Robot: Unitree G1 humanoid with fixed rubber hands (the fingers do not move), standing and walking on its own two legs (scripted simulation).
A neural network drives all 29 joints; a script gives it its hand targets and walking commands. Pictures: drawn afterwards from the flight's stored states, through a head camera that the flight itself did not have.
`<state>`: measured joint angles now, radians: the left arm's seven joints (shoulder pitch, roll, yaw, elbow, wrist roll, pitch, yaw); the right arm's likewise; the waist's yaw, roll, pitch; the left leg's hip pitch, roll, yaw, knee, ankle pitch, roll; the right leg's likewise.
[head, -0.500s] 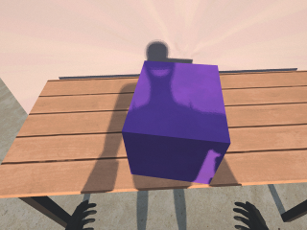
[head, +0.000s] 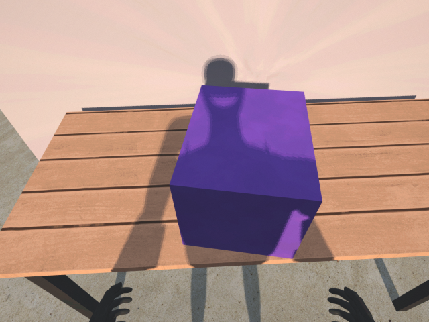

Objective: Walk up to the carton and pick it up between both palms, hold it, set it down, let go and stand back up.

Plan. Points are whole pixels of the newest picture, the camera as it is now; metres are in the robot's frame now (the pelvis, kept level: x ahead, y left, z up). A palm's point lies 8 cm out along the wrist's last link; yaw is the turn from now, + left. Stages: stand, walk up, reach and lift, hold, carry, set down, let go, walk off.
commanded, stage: stand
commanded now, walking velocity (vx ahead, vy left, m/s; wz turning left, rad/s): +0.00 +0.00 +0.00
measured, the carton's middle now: (244, 166) +0.45 -0.03 +0.03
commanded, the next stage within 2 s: none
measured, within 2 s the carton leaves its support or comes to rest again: neither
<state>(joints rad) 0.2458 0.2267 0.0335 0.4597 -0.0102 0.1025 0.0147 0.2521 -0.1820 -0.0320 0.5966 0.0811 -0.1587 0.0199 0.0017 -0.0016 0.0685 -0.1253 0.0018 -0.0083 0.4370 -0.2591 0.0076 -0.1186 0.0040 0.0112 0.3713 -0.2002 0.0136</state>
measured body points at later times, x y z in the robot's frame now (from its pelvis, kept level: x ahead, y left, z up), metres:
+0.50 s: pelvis +0.01 -0.01 +0.00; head +0.01 -0.01 +0.45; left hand +0.15 +0.28 -0.09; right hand +0.16 -0.29 -0.08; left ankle -0.01 +0.11 -0.74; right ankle +0.00 -0.13 -0.74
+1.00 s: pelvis +0.01 -0.01 +0.00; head +0.00 -0.01 +0.45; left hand +0.14 +0.28 -0.09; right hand +0.16 -0.29 -0.07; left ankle -0.01 +0.11 -0.74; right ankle +0.00 -0.13 -0.74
